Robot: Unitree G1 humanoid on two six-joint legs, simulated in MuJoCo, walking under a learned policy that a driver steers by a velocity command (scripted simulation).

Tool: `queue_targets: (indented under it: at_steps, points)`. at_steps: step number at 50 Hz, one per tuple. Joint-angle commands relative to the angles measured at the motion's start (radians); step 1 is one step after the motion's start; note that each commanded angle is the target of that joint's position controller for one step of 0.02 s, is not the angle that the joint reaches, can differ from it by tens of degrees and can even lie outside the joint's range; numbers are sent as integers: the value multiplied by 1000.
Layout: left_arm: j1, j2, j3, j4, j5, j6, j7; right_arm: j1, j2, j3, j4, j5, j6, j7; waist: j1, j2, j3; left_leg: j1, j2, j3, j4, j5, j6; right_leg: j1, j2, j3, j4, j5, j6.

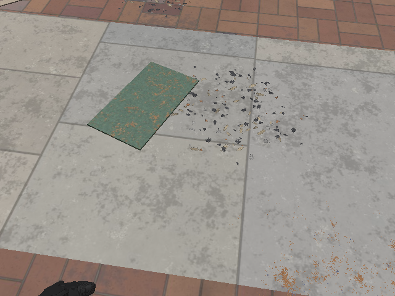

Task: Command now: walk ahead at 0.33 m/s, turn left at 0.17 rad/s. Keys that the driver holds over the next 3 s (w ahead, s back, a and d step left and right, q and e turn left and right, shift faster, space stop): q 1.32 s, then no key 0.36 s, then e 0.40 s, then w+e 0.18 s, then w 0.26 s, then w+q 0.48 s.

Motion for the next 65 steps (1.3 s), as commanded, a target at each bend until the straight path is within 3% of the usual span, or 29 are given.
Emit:
queue_targets:
  at_steps: [1, 4, 5, 6, 7, 8, 9, 12, 16, 21, 25, 26, 27, 28, 29, 31, 32, 34, 39, 45, 48, 49, 50, 51, 52, 53, 55, 59, 65]
  points:
    - [-67, 82, 28, -89, 6, -32, -12, 10, -175, -44, -34, 7, 8, -15, 41, 138, -15, -26, 237, -159, 45, 512, 121, 125, 61, -14, -92, 31, -22]
    - [121, 162, 62, -39, 27, -40, 4, -43, -162, -42, -61, 4, 15, -24, 146, 119, -138, -92, 150, -148, 298, 520, 39, 457, 37, -12, -176, 250, -82]
    - [241, 239, 77, -36, 52, -36, 18, -36, -98, -19, -103, -22, 8, -24, 176, -35, -293, -318, 60, -103, 594, 167, -18, 777, -180, 158, -66, 660, -162]
    - [256, 240, 74, -41, 47, -11, 19, 150, -38, 3, -81, -10, 8, -21, 129, -263, -477, -544, -14, -94, 896, -493, -66, 1000, -416, 410, -48, 772, -322]
    - [245, 183, 64, -60, 25, 12, 20, 146, -145, -25, -57, 5, 20, -22, 156, -162, -488, -563, 28, -162, 996, -464, -79, 921, -363, 403, -94, 576, -306]
    - [187, 147, 54, -59, 10, 24, 24, 57, -166, -37, -78, 19, 35, -25, 146, -117, -356, -644, 58, -121, 1026, -397, -89, 819, -321, 310, -139, 393, -280]
    - [128, 120, 44, -52, 4, 31, 28, 11, -152, -38, -85, 12, 54, -35, 125, -68, -259, -653, 92, -92, 1003, -334, -103, 686, -279, 250, -189, 260, -261]
    - [-8, 116, 45, -44, 31, 33, 28, 32, -111, -44, -92, 2, 119, -55, 48, -117, -124, -474, 120, -47, 947, -208, -125, 326, -208, 85, -336, 19, -248]
    - [-29, 135, 57, -16, 24, 25, 45, -37, -89, -42, -137, -10, 126, -51, 55, -78, -120, -440, 149, -37, 774, -87, -104, 322, -228, -9, -364, 7, -260]
    - [-20, 181, 73, 14, 7, 54, 53, -122, -105, -45, -186, -7, 131, -20, 81, -77, -124, -359, 143, 6, 581, -54, -68, 377, -262, -58, -351, -63, -246]
    - [-10, 188, 79, 44, -23, 76, 49, -94, -115, -59, -187, -12, 133, -4, 54, -54, -113, -225, 89, 64, 316, 17, -3, 400, -239, -110, -227, -152, -158]
    - [33, 153, 72, 66, -21, 83, 47, -64, -147, -72, -179, -19, 131, -10, 52, 9, -97, -160, 83, 21, 216, 102, 33, 352, -189, -153, -122, -232, -93]
    - [66, 95, 59, 60, 10, 87, 41, -49, -257, -100, -195, -22, 127, -29, 87, 283, -80, -56, 294, -282, 110, 414, 117, 160, -61, -266, 171, -449, 12]
    - [-18, 111, 60, 5, 24, 84, 52, -73, -323, -106, -230, -44, 113, -28, 59, 391, -53, -89, 445, -538, 46, 443, 300, -49, 78, -167, 397, -697, 61]
    - [-73, 146, 73, 0, 16, 85, 56, -67, -274, -94, -230, -56, 89, -19, 28, 266, -87, -103, 412, -496, 37, 397, 310, -61, 67, -41, 530, -678, 46]
    - [-22, 143, 81, 32, 3, 90, 66, -164, -221, -80, -239, -28, 67, -22, 88, 172, -97, -97, 316, -362, 68, 334, 203, -67, 40, 5, 542, -511, 27]
    - [-11, 153, 86, 40, 12, 91, 72, -202, -197, -71, -247, -13, 69, -28, 101, 172, -104, -103, 297, -334, 77, 361, 179, -55, 40, 7, 536, -462, 33]
    - [5, 139, 85, 44, 8, 85, 67, -206, -178, -61, -259, -17, 74, -38, 112, 173, -141, -109, 266, -307, 90, 441, 179, 3, 63, 3, 545, -405, 47]
    - [-36, 103, 66, 32, -2, 78, 57, -176, -202, -74, -268, -11, 89, -52, 79, 185, -140, -68, 245, -351, 105, 334, 186, 53, 86, 21, 279, -372, 71]
    - [-13, 125, 70, 31, -13, 62, 33, -205, -213, -81, -288, -9, 106, -38, 72, 218, -124, -134, 228, -479, 120, 286, 193, 204, 118, 29, 77, -415, 53]
    - [60, 128, 76, 46, -11, 49, 21, -251, -205, -79, -298, 9, 115, -38, 119, 208, -134, -155, 180, -502, 174, 292, 147, 344, 121, 9, -170, -279, 20]
    - [97, 154, 86, 56, -4, 48, 22, -245, -187, -75, -300, 13, 117, -42, 126, 177, -144, -221, 140, -474, 214, 196, 103, 451, 64, 33, -245, -177, -5]
    - [120, 222, 101, 50, 13, 54, 28, -202, -133, -62, -301, 1, 117, -41, 100, -8, -165, -362, 40, -353, 406, -82, 43, 573, -140, 210, -281, -103, -82]
    - [95, 276, 109, 53, 39, 61, 29, -196, -153, -71, -331, 7, 107, -40, 70, -262, -96, -561, -97, -163, 603, -382, -16, 527, -315, 445, -320, 60, -256]
    - [46, 219, 95, 17, 40, 54, 34, -178, -234, -95, -309, -12, 100, -39, 77, -169, -85, -570, -18, -186, 815, -364, -56, 482, -353, 436, -320, 68, -311]
    - [-11, 165, 80, 2, 30, 55, 43, -164, -255, -109, -283, -4, 103, -34, 56, -108, -73, -562, -6, -179, 892, -292, -68, 460, -286, 324, -303, 41, -267]
    - [-48, 134, 69, -10, 3, 59, 54, -142, -207, -102, -254, -6, 123, -37, 59, -81, -43, -600, 6, -157, 974, -184, -103, 478, -194, 186, -288, 1, -209]
    - [42, 154, 71, 3, 14, 80, 72, -231, -138, -73, -296, 11, 125, -27, 125, -107, -47, -631, 45, -72, 847, -121, -139, 576, -175, 74, -294, 66, -230]
    - [44, 229, 96, -1, 0, 93, 52, -245, -124, -56, -322, 2, 125, -6, 141, -141, -86, -420, 87, 23, 547, -140, -117, 553, -224, -10, -274, 128, -230]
